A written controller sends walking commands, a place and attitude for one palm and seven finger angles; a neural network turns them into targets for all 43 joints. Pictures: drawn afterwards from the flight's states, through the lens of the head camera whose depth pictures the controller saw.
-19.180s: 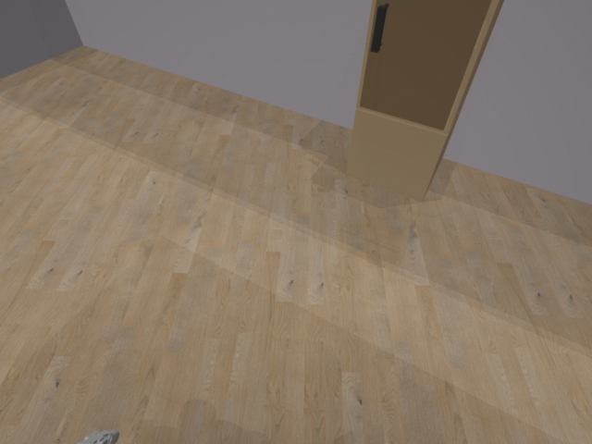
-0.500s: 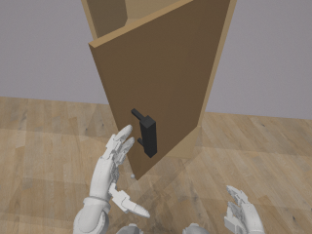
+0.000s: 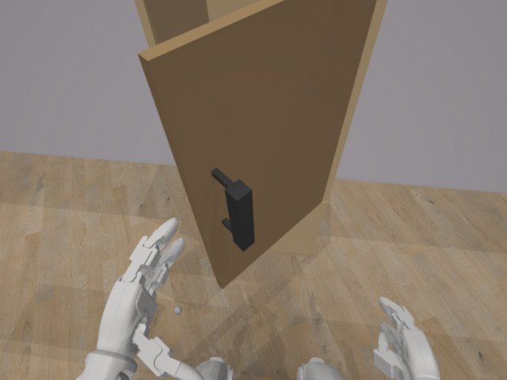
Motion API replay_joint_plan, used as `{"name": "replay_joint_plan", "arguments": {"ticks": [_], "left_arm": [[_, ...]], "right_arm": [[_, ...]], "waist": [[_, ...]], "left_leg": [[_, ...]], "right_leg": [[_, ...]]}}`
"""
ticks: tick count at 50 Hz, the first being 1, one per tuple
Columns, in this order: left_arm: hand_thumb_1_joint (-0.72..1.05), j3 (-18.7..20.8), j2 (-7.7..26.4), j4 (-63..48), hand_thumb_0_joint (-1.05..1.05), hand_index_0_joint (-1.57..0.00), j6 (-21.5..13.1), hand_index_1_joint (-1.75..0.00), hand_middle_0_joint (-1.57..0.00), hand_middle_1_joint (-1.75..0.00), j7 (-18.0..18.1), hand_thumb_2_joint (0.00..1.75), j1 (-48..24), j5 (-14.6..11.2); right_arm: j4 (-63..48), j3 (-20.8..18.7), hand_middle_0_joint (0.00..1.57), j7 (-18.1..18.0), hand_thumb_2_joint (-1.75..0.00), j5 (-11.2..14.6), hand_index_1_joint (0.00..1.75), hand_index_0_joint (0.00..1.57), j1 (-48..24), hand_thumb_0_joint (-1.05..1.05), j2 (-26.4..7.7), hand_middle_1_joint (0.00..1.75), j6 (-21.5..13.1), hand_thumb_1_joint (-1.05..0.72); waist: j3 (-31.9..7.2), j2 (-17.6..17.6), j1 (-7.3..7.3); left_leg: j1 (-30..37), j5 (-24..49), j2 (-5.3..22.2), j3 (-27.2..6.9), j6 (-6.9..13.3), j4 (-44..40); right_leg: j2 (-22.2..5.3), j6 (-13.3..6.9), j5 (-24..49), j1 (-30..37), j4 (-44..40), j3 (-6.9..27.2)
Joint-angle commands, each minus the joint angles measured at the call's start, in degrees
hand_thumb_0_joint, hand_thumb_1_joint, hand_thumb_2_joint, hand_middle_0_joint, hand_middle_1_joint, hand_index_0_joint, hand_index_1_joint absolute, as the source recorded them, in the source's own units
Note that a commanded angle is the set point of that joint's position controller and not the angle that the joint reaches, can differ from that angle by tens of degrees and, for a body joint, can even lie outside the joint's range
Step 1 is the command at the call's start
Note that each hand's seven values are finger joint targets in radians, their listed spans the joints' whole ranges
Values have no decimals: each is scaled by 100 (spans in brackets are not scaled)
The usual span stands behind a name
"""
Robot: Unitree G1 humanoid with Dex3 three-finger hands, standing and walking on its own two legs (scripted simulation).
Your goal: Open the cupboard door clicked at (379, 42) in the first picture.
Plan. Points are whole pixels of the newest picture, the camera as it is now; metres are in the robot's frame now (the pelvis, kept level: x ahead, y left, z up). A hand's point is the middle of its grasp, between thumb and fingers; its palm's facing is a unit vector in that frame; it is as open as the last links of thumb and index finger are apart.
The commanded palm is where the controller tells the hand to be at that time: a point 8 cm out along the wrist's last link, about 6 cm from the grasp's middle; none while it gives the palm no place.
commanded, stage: draw the hand back to the body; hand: left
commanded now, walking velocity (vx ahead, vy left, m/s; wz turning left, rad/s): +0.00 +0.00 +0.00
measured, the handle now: (232, 210) +0.36 +0.06 +0.07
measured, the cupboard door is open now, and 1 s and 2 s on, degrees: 50 50 50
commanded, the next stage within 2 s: step back with the hand held close in 1.56 s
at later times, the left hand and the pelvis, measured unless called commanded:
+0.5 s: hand (113, 295) +0.20 +0.17 +0.14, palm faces -0.07 -0.99 -0.09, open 16.2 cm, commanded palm +0.17 +0.23 +0.15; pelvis +0.01 +0.01 +0.03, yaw +0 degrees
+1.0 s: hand (0, 252) +0.22 +0.25 +0.21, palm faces +0.37 -0.84 -0.40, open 11.3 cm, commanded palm +0.17 +0.30 +0.23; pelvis +0.03 +0.02 +0.08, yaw +0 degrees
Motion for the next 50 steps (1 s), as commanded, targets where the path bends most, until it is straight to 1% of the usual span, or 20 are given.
{"name": "replay_joint_plan", "arguments": {"ticks": [1, 3, 6, 8, 11, 14, 19, 21, 24, 25, 26, 27, 30, 31, 37, 39, 42, 46, 48, 50], "left_arm": [[-50, 392, 580, -1663, 0, -15, -296, -30, -15, -30, 50, 30, -234, -57], [-50, 434, 625, -1915, 0, -15, -159, -30, -15, -30, 91, 30, -139, -64], [-50, 678, 682, -1687, 0, -15, 110, -30, -15, -30, 123, 30, 142, -168], [-50, 631, 589, -1742, 0, -15, 201, -30, -15, -30, 75, 30, 153, -231], [-50, 744, 678, -1670, 0, -15, 314, -30, -15, -30, -15, 30, 167, -308], [-50, 837, 789, -1881, 0, -15, 331, -30, -15, -30, -130, 30, -24, -380], [-50, 1156, 999, -2025, 0, -15, 420, -30, -15, -30, -273, 30, -46, -549], [-43, 1349, 1104, -2035, 0, -15, 498, -30, -15, -30, -327, 33, 28, -622], [-32, 1420, 1139, -2167, 0, -16, 647, -30, -16, -30, -454, 37, -33, -715], [-29, 1568, 1886, -2613, 0, -16, 874, -30, -16, -30, 401, 39, 49, 128], [-26, 1435, 1516, -2441, 0, -16, 1097, -30, -16, -30, 803, 40, 327, 265], [-22, 1144, 1183, -2476, 0, -16, 1235, -30, -16, -30, 1003, 42, 419, 371], [-12, 1283, 1338, -2512, 0, -16, 1392, -30, -16, -30, 1343, 47, 398, 551], [-8, 1340, 1414, -2499, 0, -16, 1417, -30, -16, -30, 1409, 48, 339, 576], [13, 1656, 1604, -2368, 0, -17, 1394, -30, -17, -30, 1640, 57, -159, 671], [20, 1743, 1603, -2349, 0, -18, 1377, -30, -18, -30, 1651, 60, -157, 658], [31, 1932, 1676, -2359, 0, -18, 1354, -30, -18, -30, 1656, 64, -150, 653], [44, 2248, 1827, -2280, 0, -18, 1338, -30, -18, -30, 1642, 70, -141, 639], [51, 2368, 1832, -2244, 0, -19, 1337, -30, -19, -30, 1627, 74, -179, 601], [58, 2500, 1890, -2276, 0, -19, 1317, -30, -19, -30, 1617, 76, -288, 594]], "right_arm": [[-997, -249, 20, -61, -90, 35, 30, 20, -267, 0, -539, 30, -359, -90], [-1051, -226, 20, -67, -90, 77, 30, 20, -249, 0, -498, 30, -348, -90], [-1025, -196, 20, -107, -90, 121, 30, 20, -295, 0, -486, 30, -303, -90], [-1021, -169, 20, -114, -90, 133, 30, 20, -309, 0, -483, 30, -324, -90], [-998, -138, 20, -146, -90, 143, 30, 20, -367, 0, -536, 30, -361, -90], [-960, -98, 20, -172, -90, 151, 30, 20, -320, 0, -566, 30, -458, -90], [-866, -61, 20, -218, -90, 185, 30, 20, -330, 0, -560, 30, -625, -90], [-802, -67, 20, -235, -90, 191, 30, 20, -373, 0, -571, 30, -669, -90], [-750, -43, 20, -242, -90, 220, 30, 20, -416, 0, -574, 30, -744, -90], [-726, -56, 20, -401, -90, 111, 30, 20, -425, 0, -539, 30, -625, -90], [-692, 14, 20, -438, -90, 76, 30, 20, -453, 0, -423, 30, -596, -90], [-633, 53, 20, -433, -90, 43, 30, 20, -433, 0, -415, 30, -560, -90], [-483, 47, 20, -455, -90, 22, 30, 20, -497, 0, -441, 30, -483, -90], [-427, 52, 20, -471, -90, 2, 30, 20, -569, 0, -459, 30, -484, -90], [-134, 109, 20, -511, -90, -43, 30, 20, -765, 0, -457, 30, -549, -90], [-49, 116, 20, -497, -90, -65, 30, 20, -834, 0, -449, 30, -574, -90], [81, 103, 20, -467, -90, -93, 30, 20, -938, 0, -455, 30, -605, -90], [231, 55, 20, -412, -90, -116, 30, 20, -1022, 0, -463, 30, -586, -90], [258, 34, 20, -392, -90, -118, 30, 20, -1039, 0, -453, 30, -536, -90], [279, 16, 20, -378, -90, -115, 30, 20, -1079, 0, -457, 30, -503, -90]], "waist": [[-1330, -231, -21], [-1358, -86, -20], [-1012, -473, -8], [-771, -411, -50], [-509, -565, -72], [-495, -270, -88], [-491, -123, -7], [-545, -210, 37], [-446, -14, 36], [-505, 45, 315], [-125, -24, 215], [-6, 158, 167], [3, -40, 143], [-2, -195, 154], [272, 29, 184], [267, -61, 222], [211, 72, 274], [277, 44, 330], [290, -114, 325], [365, -1, 339]], "left_leg": [[380, 1425, -293, -9, 205, -910], [654, 1548, -292, 21, 210, -1077], [606, 1465, -270, 5, 209, -1254], [708, 1406, -262, 21, 202, -1360], [750, 1248, -248, -20, 211, -1505], [1000, 1208, -241, -31, 204, -1637], [1328, 1421, -223, -76, 194, -1872], [1437, 1634, -213, -90, 199, -1941], [1666, 1791, -207, -96, 188, -2085], [1743, 1911, -123, -22, 214, -2422], [1774, 1863, -149, -35, 200, -2553], [1899, 1947, -133, -38, 199, -2636], [2322, 2217, -96, -21, 208, -2863], [2422, 2241, -99, -15, 225, -2950], [3022, 2291, -99, -13, 215, -3555], [3179, 2502, -98, -26, 210, -3710], [3429, 2935, -89, 5, 200, -3880], [3652, 3405, -56, 42, 181, -4058], [3744, 3442, -45, 67, 185, -4134], [3794, 3445, -46, 90, 177, -4206]], "right_leg": [[142, 47, 1285, 1437, -1172, 558], [151, 59, 1506, 1577, -1250, 485], [177, 92, 1398, 1749, -1502, 471], [173, 122, 1379, 1715, -1617, 443], [187, 124, 1064, 1737, -1831, 441], [198, 114, 987, 1738, -1898, 389], [211, 102, 1248, 2015, -2026, 297], [229, 99, 1504, 2214, -2069, 267], [235, 110, 1757, 2303, -2154, 192], [83, 42, 1708, 2619, -2409, 404], [86, 51, 1593, 2542, -2578, 347], [57, 66, 1658, 2624, -2625, 292], [79, 91, 1900, 2895, -2859, 215], [76, 97, 1960, 3047, -2988, 223], [71, 94, 1923, 3492, -3481, 191], [80, 97, 2101, 3708, -3576, 161], [77, 91, 2459, 4015, -3713, 167], [100, 90, 2834, 4269, -3898, 162], [117, 113, 2904, 4328, -3973, 176], [131, 111, 2896, 4367, -4044, 181]]}}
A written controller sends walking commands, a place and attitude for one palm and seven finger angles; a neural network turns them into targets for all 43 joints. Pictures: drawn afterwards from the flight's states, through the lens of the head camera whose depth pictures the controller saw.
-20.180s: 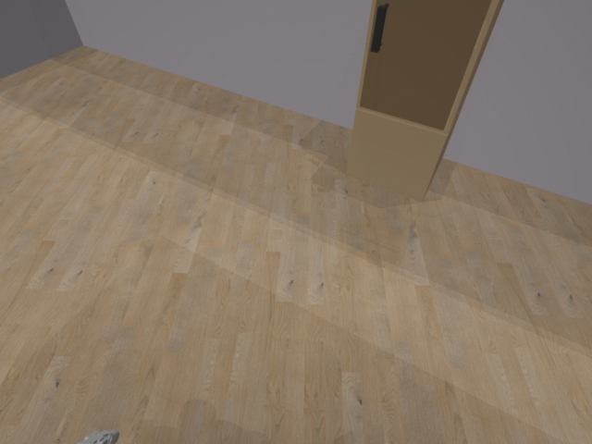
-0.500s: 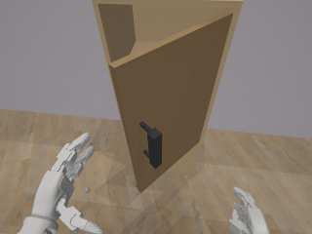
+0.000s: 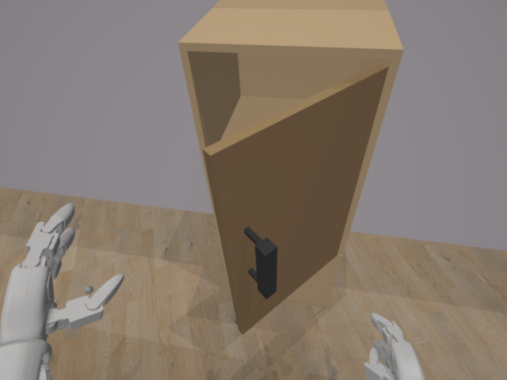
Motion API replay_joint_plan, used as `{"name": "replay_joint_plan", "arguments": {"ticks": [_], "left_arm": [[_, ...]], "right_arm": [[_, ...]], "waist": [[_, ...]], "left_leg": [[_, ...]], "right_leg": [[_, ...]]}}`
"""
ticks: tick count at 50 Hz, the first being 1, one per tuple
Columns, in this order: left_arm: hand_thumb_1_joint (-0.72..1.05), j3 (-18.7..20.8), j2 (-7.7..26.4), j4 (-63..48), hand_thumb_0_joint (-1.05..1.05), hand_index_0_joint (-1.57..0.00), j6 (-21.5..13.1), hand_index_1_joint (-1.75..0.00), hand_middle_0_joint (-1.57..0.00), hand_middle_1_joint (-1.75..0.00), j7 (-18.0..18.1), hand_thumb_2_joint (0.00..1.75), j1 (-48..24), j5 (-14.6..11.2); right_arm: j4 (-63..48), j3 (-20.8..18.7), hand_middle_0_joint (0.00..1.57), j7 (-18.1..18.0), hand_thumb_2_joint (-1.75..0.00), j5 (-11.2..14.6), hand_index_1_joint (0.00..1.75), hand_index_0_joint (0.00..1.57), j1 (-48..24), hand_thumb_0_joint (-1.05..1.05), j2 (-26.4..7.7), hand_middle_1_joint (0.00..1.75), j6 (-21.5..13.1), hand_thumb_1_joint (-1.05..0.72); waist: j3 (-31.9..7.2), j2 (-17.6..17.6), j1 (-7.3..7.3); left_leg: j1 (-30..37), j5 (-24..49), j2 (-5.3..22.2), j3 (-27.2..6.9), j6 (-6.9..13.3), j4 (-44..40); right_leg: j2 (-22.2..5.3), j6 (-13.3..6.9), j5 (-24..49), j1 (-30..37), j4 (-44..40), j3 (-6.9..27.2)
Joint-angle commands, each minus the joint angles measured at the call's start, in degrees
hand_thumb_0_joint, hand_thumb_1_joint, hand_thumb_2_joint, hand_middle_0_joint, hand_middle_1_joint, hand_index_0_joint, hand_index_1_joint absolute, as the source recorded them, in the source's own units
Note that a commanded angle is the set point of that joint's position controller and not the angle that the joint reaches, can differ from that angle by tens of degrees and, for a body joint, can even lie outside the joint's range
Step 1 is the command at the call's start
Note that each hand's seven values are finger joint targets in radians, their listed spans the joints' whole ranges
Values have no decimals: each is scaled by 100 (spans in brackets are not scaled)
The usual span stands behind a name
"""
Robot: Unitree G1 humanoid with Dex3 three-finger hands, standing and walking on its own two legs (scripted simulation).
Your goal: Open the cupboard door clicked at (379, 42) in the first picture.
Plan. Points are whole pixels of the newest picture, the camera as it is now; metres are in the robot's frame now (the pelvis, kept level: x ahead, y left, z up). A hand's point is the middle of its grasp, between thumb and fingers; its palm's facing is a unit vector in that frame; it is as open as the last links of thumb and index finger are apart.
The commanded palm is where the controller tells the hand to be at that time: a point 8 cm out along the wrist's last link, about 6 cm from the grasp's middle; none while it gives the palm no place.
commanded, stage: draw the hand back to the body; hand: left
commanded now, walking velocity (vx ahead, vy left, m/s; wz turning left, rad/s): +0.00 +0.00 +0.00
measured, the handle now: (258, 262) +0.32 +0.04 -0.01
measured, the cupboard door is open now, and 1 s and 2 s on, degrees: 50 50 50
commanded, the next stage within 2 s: step back with the hand held close in 0.56 s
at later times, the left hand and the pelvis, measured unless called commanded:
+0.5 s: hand (64, 280) +0.18 +0.26 +0.15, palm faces +0.45 -0.80 -0.40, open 7.5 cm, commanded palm +0.13 +0.29 +0.17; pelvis -0.01 -0.01 +0.01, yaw -1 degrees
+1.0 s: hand (53, 299) +0.16 +0.26 +0.14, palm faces +0.34 -0.79 -0.51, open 7.4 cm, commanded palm +0.10 +0.30 +0.18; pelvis -0.04 +0.00 +0.00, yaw +0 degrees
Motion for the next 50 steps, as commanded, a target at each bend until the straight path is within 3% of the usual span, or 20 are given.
{"name": "replay_joint_plan", "arguments": {"ticks": [1, 3, 9, 12, 16, 18, 21, 25, 31, 33, 34, 35, 36, 37, 39, 41, 44, 45, 46, 50], "left_arm": [[62, 954, 1048, -1131, 0, -19, -364, -30, -19, -30, 110, 78, -504, -4], [69, 1047, 1059, -1200, 0, -19, -393, -30, -19, -30, 99, 81, -632, -44], [90, 1467, 1321, -1273, 0, -20, -460, -30, -20, -30, 120, 90, -859, -85], [90, 1151, 960, -896, 0, -20, -413, -30, -20, -30, 58, 90, -624, -93], [90, 1285, 1173, -1002, 0, -20, -431, -30, -20, -30, 68, 90, -757, -76], [90, 1288, 1164, -1130, 0, -20, -454, -30, -20, -30, 72, 90, -742, -74], [90, 1409, 1319, -1194, 0, -20, -463, -30, -20, -30, 98, 90, -794, -65], [90, 1350, 1235, -1128, 0, -20, -491, -30, -20, -30, 97, 90, -846, -84], [90, 1299, 1187, -1054, 0, -20, -521, -30, -20, -30, 86, 90, -812, -56], [90, 1329, 1185, -1000, 0, -20, -531, -30, -20, -30, 92, 90, -739, -79], [90, 1340, 1329, -1397, 0, -20, -577, -30, -20, -30, 102, 90, -1341, -74], [90, 2021, 1961, -1451, 0, -20, -758, -30, -20, -30, 136, 90, -1564, -45], [90, 1980, 1877, -1185, 0, -20, -799, -30, -20, -30, 110, 90, -1445, -4], [90, 1671, 1443, -831, 0, -20, -762, -30, -20, -30, 56, 90, -700, -38], [90, 1440, 1219, -1038, 0, -20, -759, -30, -20, -30, 14, 90, -224, -58], [90, 1528, 1297, -1195, 0, -20, -777, -30, -20, -30, 43, 90, -6, -74], [90, 1694, 1463, -1431, 0, -20, -770, -30, -20, -30, 95, 90, 188, -106], [90, 1725, 1509, -1491, 0, -20, -766, -30, -20, -30, 112, 90, 177, -109], [90, 1800, 1627, -1650, 0, -20, -785, -30, -20, -30, 141, 90, 116, -105], [90, 1834, 1657, -1773, 0, -20, -806, -30, -20, -30, 198, 90, 178, -107]], "right_arm": [[-832, -305, 20, -28, -90, 3, 30, 20, -784, 0, -568, 30, -264, -90], [-833, -324, 20, -21, -90, 4, 30, 20, -787, 0, -563, 30, -231, -90], [-757, -384, 20, -17, -90, 0, 30, 20, -819, 0, -584, 30, -208, -90], [-721, -401, 20, 25, -90, 11, 30, 20, -816, 0, -600, 30, -180, -90], [-718, -446, 20, 20, -90, 1, 30, 20, -865, 0, -648, 30, -152, -90], [-726, -440, 20, 17, -90, -4, 30, 20, -859, 0, -615, 30, -154, -90], [-706, -439, 20, -10, -90, -4, 30, 20, -901, 0, -611, 30, -190, -90], [-687, -436, 20, -20, -90, 6, 30, 20, -901, 0, -585, 30, -219, -90], [-637, -446, 20, -17, -90, 2, 30, 20, -908, 0, -600, 30, -284, -90], [-627, -447, 20, -9, -90, -10, 30, 20, -893, 0, -582, 30, -289, -90], [-640, -445, 20, -16, -90, 10, 30, 20, -952, 0, -607, 30, -309, -90], [-845, -430, 20, -11, -90, 75, 30, 20, -781, 0, -709, 30, -169, -90], [-775, -422, 20, -8, -90, 66, 30, 20, -765, 0, -647, 30, -78, -90], [-761, -468, 20, -3, -90, 35, 30, 20, -790, 0, -665, 30, -2, -90], [-854, -513, 20, 35, -90, 21, 30, 20, -776, 0, -753, 30, 107, -90], [-896, -547, 20, 19, -90, 25, 30, 20, -799, 0, -778, 30, 183, -90], [-1003, -609, 20, -6, -90, 56, 30, 20, -755, 0, -763, 30, 306, -90], [-1028, -624, 20, -14, -90, 70, 30, 20, -759, 0, -759, 30, 329, -90], [-1027, -629, 20, -42, -90, 75, 30, 20, -794, 0, -770, 30, 344, -90], [-1120, -659, 20, -67, -90, 104, 30, 20, -747, 0, -756, 30, 371, -90]], "waist": [[-270, -13, 3], [-326, -110, -8], [-451, 39, 24], [-114, -125, -20], [-272, -228, 13], [-366, 4, 18], [-351, 62, 38], [-166, -99, 12], [-118, 87, 14], [-171, -177, 28], [-318, -66, -18], [284, -346, -258], [308, -342, -256], [179, -384, -284], [-201, -152, -312], [-546, -42, -306], [-1005, -328, -321], [-990, -381, -332], [-1041, -216, -323], [-969, -283, -337]], "left_leg": [[-105, 2062, 52, -53, 14, -557], [1, 2009, 65, -50, 15, -613], [150, 2136, 53, -5, 29, -657], [77, 2099, 81, -15, 23, -731], [127, 2011, 56, -17, 50, -747], [151, 2008, 41, 4, 47, -751], [164, 1936, 30, -2, 38, -756], [122, 1637, 29, 1, 50, -816], [147, 1528, 24, -10, 40, -861], [126, 1516, 33, -23, 51, -879], [210, 1509, 17, -23, 65, -846], [-355, 1199, 140, -152, 159, -626], [-475, 1115, 118, -222, 140, -587], [-389, 1222, 132, -178, 139, -471], [-350, 1550, 150, -147, 111, -402], [-348, 2018, 194, -181, 88, -410], [-371, 2427, 256, -169, 65, -293], [-425, 2417, 254, -165, 62, -259], [-502, 2520, 256, -201, 44, -244], [-692, 2268, 306, -253, 55, -231]], "right_leg": [[90, -128, 1533, 530, -473, 106], [100, -107, 1503, 556, -509, 105], [105, -105, 1668, 697, -606, 156], [116, -91, 1599, 584, -673, 124], [129, -92, 1567, 669, -720, 148], [114, -97, 1582, 723, -705, 171], [121, -105, 1519, 700, -746, 170], [141, -85, 1249, 585, -844, 182], [153, -104, 1114, 557, -898, 201], [152, -84, 1114, 614, -894, 183], [145, -81, 1132, 616, -904, 231], [-105, -25, 1192, -3, -1192, 516], [-210, -72, 1204, -7, -1197, 469], [-265, -65, 1219, -114, -1179, 446], [-281, -61, 1470, -14, -1007, 372], [-260, -59, 1852, 178, -785, 298], [-248, -30, 2329, 380, -511, 302], [-263, -28, 2404, 338, -485, 318], [-292, -60, 2552, 416, -391, 302], [-264, -38, 2225, 216, -290, 350]]}}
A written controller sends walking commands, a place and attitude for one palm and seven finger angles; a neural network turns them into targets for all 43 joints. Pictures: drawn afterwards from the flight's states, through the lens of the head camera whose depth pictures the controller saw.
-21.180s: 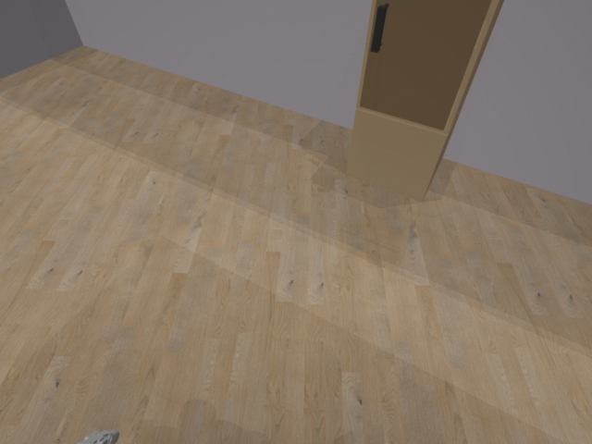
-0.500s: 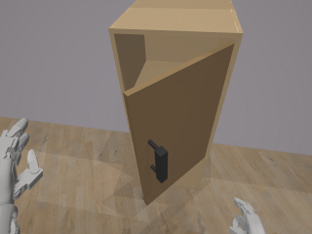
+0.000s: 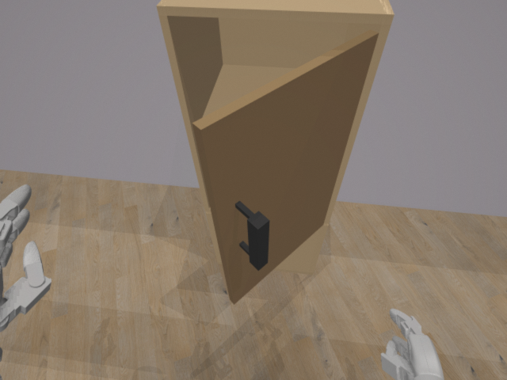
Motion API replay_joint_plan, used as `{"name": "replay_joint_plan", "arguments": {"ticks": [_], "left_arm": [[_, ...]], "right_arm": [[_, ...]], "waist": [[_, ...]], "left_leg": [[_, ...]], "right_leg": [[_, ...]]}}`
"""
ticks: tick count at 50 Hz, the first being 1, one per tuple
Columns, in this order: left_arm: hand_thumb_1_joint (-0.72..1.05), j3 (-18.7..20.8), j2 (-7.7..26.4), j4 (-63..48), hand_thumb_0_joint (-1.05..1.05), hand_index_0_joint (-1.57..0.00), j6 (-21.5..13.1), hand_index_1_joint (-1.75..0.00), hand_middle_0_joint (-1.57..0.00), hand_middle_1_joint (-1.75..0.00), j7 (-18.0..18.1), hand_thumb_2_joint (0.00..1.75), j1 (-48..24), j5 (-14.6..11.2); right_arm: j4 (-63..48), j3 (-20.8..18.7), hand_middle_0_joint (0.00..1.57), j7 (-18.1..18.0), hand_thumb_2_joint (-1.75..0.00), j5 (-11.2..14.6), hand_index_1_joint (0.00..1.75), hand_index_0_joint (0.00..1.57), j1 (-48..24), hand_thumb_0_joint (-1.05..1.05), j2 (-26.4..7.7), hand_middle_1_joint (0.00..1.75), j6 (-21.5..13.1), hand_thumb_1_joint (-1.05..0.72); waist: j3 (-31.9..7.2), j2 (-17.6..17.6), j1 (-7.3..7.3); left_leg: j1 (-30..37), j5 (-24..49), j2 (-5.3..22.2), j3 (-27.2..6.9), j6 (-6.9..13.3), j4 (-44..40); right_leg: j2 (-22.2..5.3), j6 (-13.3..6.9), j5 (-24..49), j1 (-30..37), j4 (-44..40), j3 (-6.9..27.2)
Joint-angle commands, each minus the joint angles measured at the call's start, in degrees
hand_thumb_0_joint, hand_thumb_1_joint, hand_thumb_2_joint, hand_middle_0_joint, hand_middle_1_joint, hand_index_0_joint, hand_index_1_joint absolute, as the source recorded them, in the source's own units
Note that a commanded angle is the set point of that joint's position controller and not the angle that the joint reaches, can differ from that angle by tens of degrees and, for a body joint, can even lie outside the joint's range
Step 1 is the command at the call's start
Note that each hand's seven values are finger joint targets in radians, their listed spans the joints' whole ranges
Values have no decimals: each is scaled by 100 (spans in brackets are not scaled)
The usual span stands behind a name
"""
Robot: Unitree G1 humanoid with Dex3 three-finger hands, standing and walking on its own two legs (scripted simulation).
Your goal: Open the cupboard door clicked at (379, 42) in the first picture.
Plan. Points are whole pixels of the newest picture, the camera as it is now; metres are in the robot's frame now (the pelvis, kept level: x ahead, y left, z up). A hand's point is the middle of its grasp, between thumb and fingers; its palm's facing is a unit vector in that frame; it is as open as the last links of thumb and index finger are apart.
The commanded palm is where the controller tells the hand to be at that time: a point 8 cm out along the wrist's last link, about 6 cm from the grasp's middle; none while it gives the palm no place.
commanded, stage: step back with the hand held close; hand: left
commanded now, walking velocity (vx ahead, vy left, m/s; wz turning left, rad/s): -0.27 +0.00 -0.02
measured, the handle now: (250, 235) +0.36 +0.04 -0.01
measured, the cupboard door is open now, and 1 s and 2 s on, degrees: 50 50 50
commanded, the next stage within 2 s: stop stepping back and stand still in 1.04 s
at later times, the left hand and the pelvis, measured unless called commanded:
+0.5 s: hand out of the picture +0.13 +0.28 +0.15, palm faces +0.43 -0.77 -0.47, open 7.4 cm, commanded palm +0.07 +0.32 +0.17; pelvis -0.07 +0.02 -0.01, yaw +1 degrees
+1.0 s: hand out of the picture +0.05 +0.29 +0.16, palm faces +0.39 -0.77 -0.50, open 7.4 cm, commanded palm -0.02 +0.32 +0.17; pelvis -0.15 +0.02 +0.00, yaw +1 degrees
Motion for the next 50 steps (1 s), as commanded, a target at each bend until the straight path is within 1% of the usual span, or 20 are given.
{"name": "replay_joint_plan", "arguments": {"ticks": [1, 12, 17, 20, 23, 26, 29, 31, 34, 35, 38, 41, 43, 44, 45, 46, 47, 48, 49, 50], "left_arm": [[90, 1033, 1239, -1406, 0, -20, -392, -30, -20, -30, 254, 90, -187, -14], [90, 1041, 1128, -1458, 0, -20, -612, -30, -20, -30, 331, 90, -226, 160], [90, 1036, 1165, -1547, 0, -20, -698, -30, -20, -30, 406, 90, -300, 130], [90, 1026, 1185, -1678, 0, -20, -753, -30, -20, -30, 455, 90, -366, 130], [90, 1144, 1182, -1791, 0, -20, -782, -30, -20, -30, 439, 90, -331, 214], [90, 1297, 1285, -1692, 0, -20, -803, -30, -20, -30, 379, 90, -184, 237], [90, 1123, 1057, -1480, 0, -20, -838, -30, -20, -30, 283, 90, -10, 164], [90, 1009, 1081, -1644, 0, -20, -895, -30, -20, -30, 240, 90, -200, 132], [90, 950, 1216, -1683, 0, -20, -874, -30, -20, -30, 225, 90, -404, 41], [90, 991, 1270, -1730, 0, -20, -829, -30, -20, -30, 214, 90, -317, 5], [90, 1180, 1458, -1644, 0, -20, -740, -30, -20, -30, 206, 90, 78, -80], [90, 1378, 1665, -1625, 0, -20, -769, -30, -20, -30, 239, 90, -6, -49], [90, 1313, 1517, -1379, 0, -20, -712, -30, -20, -30, 245, 90, -60, 17], [90, 1255, 1478, -1360, 0, -20, -703, -30, -20, -30, 241, 90, -167, 36], [90, 1201, 1470, -1430, 0, -20, -724, -30, -20, -30, 250, 90, -277, 45], [90, 1123, 1469, -1610, 0, -20, -780, -30, -20, -30, 243, 90, -412, 85], [90, 1152, 1505, -1458, 0, -20, -807, -30, -20, -30, 227, 90, -163, 28], [90, 1131, 1501, -1702, 0, -20, -822, -30, -20, -30, 185, 90, -72, -18], [90, 1067, 1434, -1927, 0, -20, -828, -30, -20, -30, 164, 90, -161, 2], [90, 980, 1326, -2062, 0, -20, -838, -30, -20, -30, 189, 90, -161, -17]], "right_arm": [[-965, -246, 20, -83, -90, 16, 30, 20, -562, 0, -579, 30, -279, -90], [-1049, -230, 20, -31, -90, -15, 30, 20, -388, 0, -646, 30, -463, -90], [-917, -224, 20, -19, -90, -25, 30, 20, -238, 0, -605, 30, -549, -90], [-867, -207, 20, -46, -90, -28, 30, 20, -239, 0, -646, 30, -590, -90], [-931, -196, 20, -79, -90, -63, 30, 20, -356, 0, -717, 30, -672, -90], [-923, -248, 20, -29, -90, -124, 30, 20, -410, 0, -579, 30, -776, -90], [-774, -235, 20, 92, -90, -177, 30, 20, -379, 0, -603, 30, -851, -90], [-632, -240, 20, 141, -90, -189, 30, 20, -397, 0, -629, 30, -874, -90], [-557, -275, 20, 139, -90, -103, 30, 20, -334, 0, -564, 30, -775, -90], [-607, -317, 20, 137, -90, -41, 30, 20, -357, 0, -566, 30, -749, -90], [-743, -289, 20, 130, -90, 14, 30, 20, -503, 0, -463, 30, -608, -90], [-747, -314, 20, 89, -90, 9, 30, 20, -742, 0, -410, 30, -507, -90], [-734, -190, 20, 29, -90, -60, 30, 20, -741, 0, -264, 30, -439, -90], [-702, -146, 20, -10, -90, -68, 30, 20, -674, 0, -312, 30, -423, -90], [-659, -156, 20, -67, -90, -45, 30, 20, -616, 0, -437, 30, -421, -90], [-703, -264, 20, -112, -90, -20, 30, 20, -744, 0, -598, 30, -447, -90], [-702, -281, 20, -71, -90, -35, 30, 20, -542, 0, -563, 30, -520, -90], [-802, -298, 20, -20, -90, -156, 30, 20, -478, 0, -553, 30, -606, -90], [-765, -330, 20, 38, -90, -220, 30, 20, -422, 0, -564, 30, -706, -90], [-698, -344, 20, 91, -90, -155, 30, 20, -281, 0, -520, 30, -800, -90]], "waist": [[-1127, -7, 1], [-549, 135, -52], [-618, -274, -110], [-494, 14, -135], [-669, 1107, -50], [-888, 800, 29], [-541, 698, -6], [-782, 652, -29], [-1972, -10, -91], [-2206, -260, -97], [-1651, -604, -112], [-819, -846, -62], [-439, -876, -86], [-360, -655, -144], [-518, -78, -165], [-704, 931, -30], [-1281, 1094, 43], [-1571, 1510, 26], [-1585, 1267, 76], [-1660, 747, 75]], "left_leg": [[-130, 1816, 294, -298, 43, -174], [-1975, -1416, 477, -632, 316, -602], [-1216, -1299, 206, -417, 151, 159], [-1170, -1549, 301, -583, 149, -23], [-2438, -2248, 1054, -1598, 447, -1628], [-2122, -859, 1290, -1685, 687, -1270], [-1768, -103, 1180, -1475, 674, -927], [-844, 1341, 949, -1175, 497, -456], [802, 3149, 589, -388, 160, 260], [956, 2959, 495, -230, 133, 442], [482, 1201, 109, -55, 7, 759], [-194, -489, -241, -150, -157, 2239], [-736, -648, 39, -370, -106, 1426], [-587, -159, 79, -327, -79, 490], [-252, 1497, 196, -377, -18, -448], [-123, 2908, 717, -836, 60, -748], [326, 3920, 1271, -1246, 229, -854], [271, 4039, 1561, -1713, 273, -1168], [-77, 3519, 1800, -1811, 412, -1215], [406, 3765, 1795, -1602, 638, -921]], "right_leg": [[-302, -54, 1611, 713, 82, 349], [-237, -45, -539, 789, 263, 687], [-549, -212, -1462, -263, -368, 824], [-395, -142, -1849, -576, -290, 637], [367, 82, -695, 985, 1557, 289], [472, 42, -532, 987, 2092, 557], [450, -32, -655, 626, 1230, 665], [331, -75, 413, 309, 542, 754], [-19, 1, 2493, 105, 393, 938], [-79, 84, 2655, 97, 330, 920], [-526, -135, 1832, -413, -295, 1224], [-1267, -722, 1134, -1319, -945, 1798], [-1159, -743, 2189, -711, -538, 1576], [-831, -517, 2408, -542, -264, 1344], [-288, -161, 2185, -361, 149, 958], [229, 42, 1323, -124, 613, 593], [446, 49, -372, -105, 1313, 551], [611, 10, -1762, -170, 2322, 646], [629, -10, -2126, -97, 3199, 894], [520, -25, -2064, -500, 3257, 987]]}}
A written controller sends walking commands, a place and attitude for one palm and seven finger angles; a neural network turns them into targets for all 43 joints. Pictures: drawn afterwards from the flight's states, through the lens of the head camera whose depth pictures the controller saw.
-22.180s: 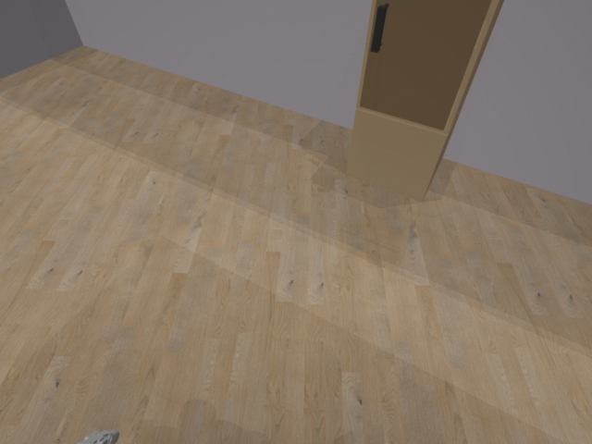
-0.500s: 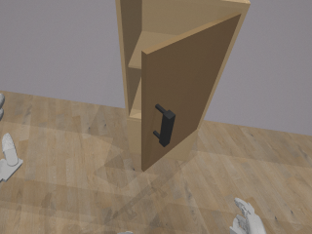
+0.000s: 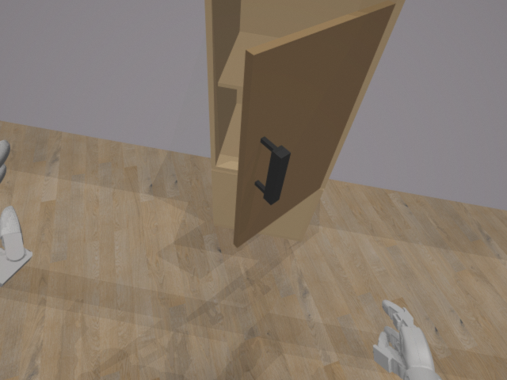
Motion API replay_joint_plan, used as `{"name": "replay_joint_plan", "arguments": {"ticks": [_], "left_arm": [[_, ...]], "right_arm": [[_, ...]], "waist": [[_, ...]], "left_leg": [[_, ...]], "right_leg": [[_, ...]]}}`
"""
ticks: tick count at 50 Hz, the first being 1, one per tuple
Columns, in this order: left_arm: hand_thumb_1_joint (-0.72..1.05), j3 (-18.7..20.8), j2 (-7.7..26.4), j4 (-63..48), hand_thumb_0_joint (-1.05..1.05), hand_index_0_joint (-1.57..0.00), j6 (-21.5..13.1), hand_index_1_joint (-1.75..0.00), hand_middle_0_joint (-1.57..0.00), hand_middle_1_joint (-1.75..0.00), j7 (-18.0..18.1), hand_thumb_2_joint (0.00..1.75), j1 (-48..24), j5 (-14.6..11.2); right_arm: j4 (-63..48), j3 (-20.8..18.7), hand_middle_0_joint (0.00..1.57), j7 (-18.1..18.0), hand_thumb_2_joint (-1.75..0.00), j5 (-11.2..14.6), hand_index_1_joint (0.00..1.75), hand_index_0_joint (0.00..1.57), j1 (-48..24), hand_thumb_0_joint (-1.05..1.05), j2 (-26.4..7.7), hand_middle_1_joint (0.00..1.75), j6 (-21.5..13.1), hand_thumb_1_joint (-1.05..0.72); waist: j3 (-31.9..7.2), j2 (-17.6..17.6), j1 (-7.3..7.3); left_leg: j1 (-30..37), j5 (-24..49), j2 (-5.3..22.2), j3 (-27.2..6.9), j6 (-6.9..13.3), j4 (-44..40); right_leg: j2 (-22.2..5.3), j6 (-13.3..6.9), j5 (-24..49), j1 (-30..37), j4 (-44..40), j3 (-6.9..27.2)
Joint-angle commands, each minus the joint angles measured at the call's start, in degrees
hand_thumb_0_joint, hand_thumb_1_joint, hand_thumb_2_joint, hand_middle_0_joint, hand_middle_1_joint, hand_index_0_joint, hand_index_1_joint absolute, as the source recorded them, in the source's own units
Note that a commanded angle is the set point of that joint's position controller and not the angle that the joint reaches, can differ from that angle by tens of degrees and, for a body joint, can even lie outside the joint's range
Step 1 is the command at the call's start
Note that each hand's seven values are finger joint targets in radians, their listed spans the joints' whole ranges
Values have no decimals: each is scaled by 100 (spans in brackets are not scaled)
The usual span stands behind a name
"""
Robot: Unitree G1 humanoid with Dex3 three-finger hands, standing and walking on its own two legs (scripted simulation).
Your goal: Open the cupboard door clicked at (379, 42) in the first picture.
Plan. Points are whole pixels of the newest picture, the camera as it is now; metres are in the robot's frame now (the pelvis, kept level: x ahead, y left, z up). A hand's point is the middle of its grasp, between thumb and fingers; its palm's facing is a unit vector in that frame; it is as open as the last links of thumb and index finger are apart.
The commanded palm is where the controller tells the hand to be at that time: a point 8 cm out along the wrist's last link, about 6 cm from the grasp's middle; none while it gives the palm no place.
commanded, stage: step back with the hand held close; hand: left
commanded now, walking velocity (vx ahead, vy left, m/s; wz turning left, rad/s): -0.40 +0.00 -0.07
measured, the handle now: (268, 171) +0.51 +0.01 -0.01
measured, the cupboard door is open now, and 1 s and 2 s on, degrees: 50 50 50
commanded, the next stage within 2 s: stop stepping back and stand still in 0.04 s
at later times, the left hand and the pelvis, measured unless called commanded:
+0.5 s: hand out of the picture +0.07 +0.26 +0.17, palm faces +0.46 -0.80 -0.39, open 7.4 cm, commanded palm +0.02 +0.29 +0.18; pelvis -0.12 -0.01 -0.01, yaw +0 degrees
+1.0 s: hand out of the picture +0.04 +0.26 +0.16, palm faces +0.47 -0.78 -0.42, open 7.4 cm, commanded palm -0.01 +0.30 +0.18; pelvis -0.15 +0.00 -0.01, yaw +0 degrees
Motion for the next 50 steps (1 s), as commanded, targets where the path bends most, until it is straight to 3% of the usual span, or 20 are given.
{"name": "replay_joint_plan", "arguments": {"ticks": [1, 7, 12, 13, 14, 15, 16, 18, 23, 25, 27, 29, 33, 34, 36, 38, 41, 44, 47, 50], "left_arm": [[90, 414, 680, -1624, 0, -20, -356, -30, -20, -30, 141, 90, 221, -58], [90, 473, 742, -1567, 0, -20, 44, -30, -20, -30, 257, 90, -52, -107], [90, 614, 843, -1717, 0, -20, 6, -30, -20, -30, 272, 90, 462, -184], [90, 668, 973, -1721, 0, -20, -29, -30, -20, -30, 227, 90, 601, -165], [90, 838, 1182, -1758, 0, -20, -114, -30, -20, -30, 211, 90, 686, -176], [90, 1021, 1360, -1919, 0, -20, -165, -30, -20, -30, 267, 90, 446, -238], [90, 1139, 1442, -1902, 0, -20, -244, -30, -20, -30, 329, 90, -20, -184], [90, 519, 681, -922, 0, -20, -69, -30, -20, -30, 220, 90, -272, -176], [90, 307, 633, -404, 0, -20, -139, -30, -20, -30, 235, 90, -854, 56], [90, 340, 639, -529, 0, -20, -213, -30, -20, -30, 225, 90, -776, 46], [90, 382, 698, -1064, 0, -20, -360, -30, -20, -30, 183, 90, -740, 28], [90, 488, 753, -1182, 0, -20, -378, -30, -20, -30, 218, 90, -571, 54], [90, 618, 666, -1010, 0, -20, -280, -30, -20, -30, 257, 90, 242, 53], [90, 672, 700, -910, 0, -20, -278, -30, -20, -30, 250, 90, 322, 66], [90, 832, 892, -720, 0, -20, -264, -30, -20, -30, 242, 90, 234, 22], [90, 762, 745, -439, 0, -20, -401, -30, -20, -30, 232, 90, -130, -9], [90, 464, 565, -253, 0, -20, -459, -30, -20, -30, 199, 90, -605, 96], [90, 240, 395, -387, 0, -20, -411, -30, -20, -30, 249, 90, -699, 96], [90, 329, 554, -960, 0, -20, -419, -30, -20, -30, 262, 90, -762, 67], [90, 450, 592, -911, 0, -20, -407, -30, -20, -30, 185, 90, -460, 97]], "right_arm": [[-785, -297, 20, 104, -90, 5, 30, 20, -119, 0, -721, 30, -618, -90], [-647, -179, 20, 77, -90, -55, 30, 20, -427, 0, -717, 30, -678, -90], [-787, -75, 20, 103, -90, -61, 30, 20, -246, 0, -590, 30, -652, -90], [-739, -53, 20, 126, -90, -53, 30, 20, -147, 0, -572, 30, -599, -90], [-692, -54, 20, 143, -90, -76, 30, 20, -138, 0, -541, 30, -490, -90], [-645, -3, 20, 145, -90, -147, 30, 20, -250, 0, -553, 30, -453, -90], [-625, 64, 20, 222, -90, -265, 30, 20, -284, 0, -621, 30, -480, -90], [-511, -133, 20, 106, -90, 89, 30, 20, 88, 0, -698, 30, -547, -90], [-469, -51, 20, -127, -90, 80, 30, 20, 39, 0, -721, 30, -687, -90], [-615, -106, 20, -157, -90, 120, 30, 20, 91, 0, -844, 30, -747, -90], [-550, -25, 20, -113, -90, 36, 30, 20, 167, 0, -721, 30, -836, -90], [-511, -75, 20, -61, -90, -39, 30, 20, 177, 0, -727, 30, -963, -90], [-625, -83, 20, 8, -90, 8, 30, 20, 8, 0, -724, 30, -883, -90], [-678, -119, 20, 11, -90, -18, 30, 20, 27, 0, -704, 30, -801, -90], [-639, -224, 20, 52, -90, 22, 30, 20, 76, 0, -661, 30, -657, -90], [-481, -152, 20, 52, -90, 14, 30, 20, 277, 0, -642, 30, -706, -90], [-480, -77, 20, -37, -90, 44, 30, 20, 125, 0, -531, 30, -744, -90], [-472, -77, 20, -94, -90, -2, 30, 20, 142, 0, -587, 30, -860, -90], [-674, -180, 20, -93, -90, 56, 30, 20, 41, 0, -826, 30, -888, -90], [-602, -72, 20, -22, -90, 32, 30, 20, 88, 0, -651, 30, -855, -90]], "waist": [[-1684, 944, 82], [-1107, 1234, -23], [-1239, 1927, 7], [-1190, 1174, -75], [-1014, -95, -81], [-885, -532, 0], [-861, -331, -70], [-518, -864, -227], [71, 468, -177], [-162, 524, -108], [-536, 1474, -205], [-550, 1153, -156], [-511, 1370, -70], [-384, 909, -94], [-37, -1053, -13], [96, -370, -221], [32, -262, -188], [-183, 32, -120], [-507, 742, -20], [-572, 951, -63]], "left_leg": [[1591, 3417, 1954, -1332, 401, -842], [411, -825, 1636, -1105, 310, -2126], [342, -2012, 593, -239, -625, -1975], [665, -1408, 195, 234, -701, -832], [1199, -751, 43, 167, -597, 1163], [709, -654, 117, -40, -562, 2480], [171, -754, 449, -336, -568, 2801], [-377, -560, 388, -299, -483, 2683], [770, -780, 403, 184, -83, 55], [883, 126, 794, -394, 112, -126], [1225, 299, 1247, -1606, 268, -802], [905, -271, 1706, -2128, 599, -1258], [-585, -2234, 999, -582, 53, -1002], [-947, -2374, 632, -289, -135, -256], [-1419, -1662, 141, 117, -376, 2859], [-1601, -1240, 467, -153, -380, 3468], [-423, -1044, 597, 194, -270, 1766], [902, -580, 357, 490, -185, 88], [1276, 743, 1119, -602, 82, -277], [943, 1186, 1044, -488, 20, -362]], "right_leg": [[-57, 19, -815, -164, 1802, 241], [32, 50, -808, 437, 1767, -251], [319, -292, -1001, 1722, -1611, -1090], [-226, -491, -581, 1306, -2489, -655], [-1397, -788, -534, -157, -3139, 551], [-2328, -1133, -222, -644, -3181, 1256], [-2661, -1340, 225, -580, -2990, 1520], [-1866, -805, 459, 149, -2336, 674], [-1269, -386, 375, 59, -1430, 97], [-768, -121, 1300, 352, -816, -110], [-313, 29, 148, 10, 241, -699], [-342, 21, -971, 64, 699, -426], [-392, -172, -395, 1637, -953, -666], [-648, -404, -746, 1626, -1437, -139], [-2362, -1274, -2594, 504, -3007, 2583], [-2269, -1235, -830, 541, -2656, 1742], [-1807, -858, 456, 315, -2169, 564], [-1363, -530, 41, 231, -1780, 213], [-673, -23, 985, 404, -839, -210], [-542, 39, 1220, 732, -816, -431]]}}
